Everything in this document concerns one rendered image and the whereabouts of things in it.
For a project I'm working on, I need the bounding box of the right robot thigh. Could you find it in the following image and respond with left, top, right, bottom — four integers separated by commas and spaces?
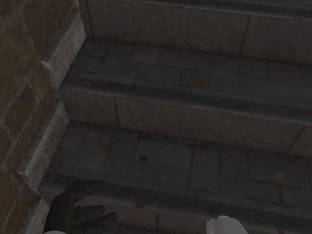
206, 216, 248, 234

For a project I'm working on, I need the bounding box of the robot left hand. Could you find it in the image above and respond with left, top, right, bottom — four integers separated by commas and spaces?
42, 180, 117, 234

